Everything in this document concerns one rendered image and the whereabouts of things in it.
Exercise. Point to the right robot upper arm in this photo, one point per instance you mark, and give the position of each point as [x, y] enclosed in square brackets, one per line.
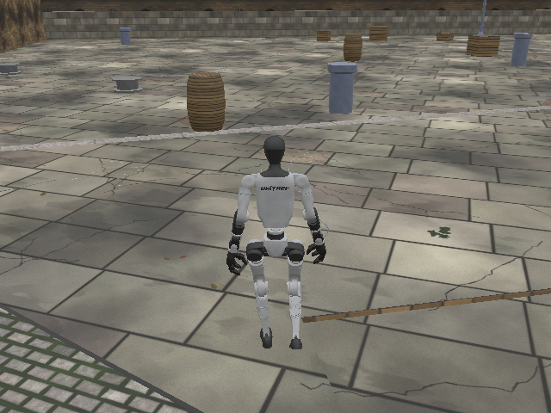
[301, 181]

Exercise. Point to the left robot hand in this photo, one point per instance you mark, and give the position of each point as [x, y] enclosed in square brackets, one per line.
[230, 261]

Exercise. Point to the left robot forearm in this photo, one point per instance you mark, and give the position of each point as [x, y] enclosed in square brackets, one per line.
[236, 235]

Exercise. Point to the robot left foot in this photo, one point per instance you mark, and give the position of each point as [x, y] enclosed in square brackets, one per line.
[267, 340]

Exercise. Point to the left robot upper arm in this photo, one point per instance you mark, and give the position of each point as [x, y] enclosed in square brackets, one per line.
[244, 196]

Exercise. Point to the right robot hand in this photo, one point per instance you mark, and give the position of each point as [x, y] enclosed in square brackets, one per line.
[320, 249]

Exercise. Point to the left robot shin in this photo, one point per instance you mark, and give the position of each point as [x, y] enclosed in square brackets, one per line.
[262, 310]

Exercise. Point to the right robot forearm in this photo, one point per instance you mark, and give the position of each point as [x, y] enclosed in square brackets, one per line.
[315, 229]

